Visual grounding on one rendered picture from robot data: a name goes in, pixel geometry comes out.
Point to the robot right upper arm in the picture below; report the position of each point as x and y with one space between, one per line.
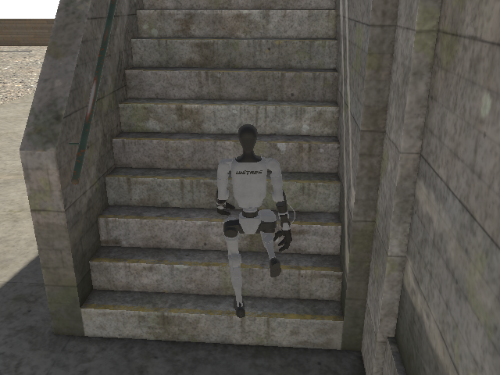
276 179

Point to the robot left forearm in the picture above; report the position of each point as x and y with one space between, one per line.
220 203

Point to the left robot hand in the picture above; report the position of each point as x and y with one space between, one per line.
228 206

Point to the right robot hand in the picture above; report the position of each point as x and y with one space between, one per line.
286 241

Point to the left robot shin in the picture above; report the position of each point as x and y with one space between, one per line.
236 279

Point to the right robot shin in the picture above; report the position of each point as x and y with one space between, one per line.
267 239

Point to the robot shin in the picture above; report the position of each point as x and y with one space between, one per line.
267 239
236 279

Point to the robot right forearm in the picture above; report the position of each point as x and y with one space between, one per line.
282 208

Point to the robot left upper arm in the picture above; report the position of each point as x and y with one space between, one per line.
222 178

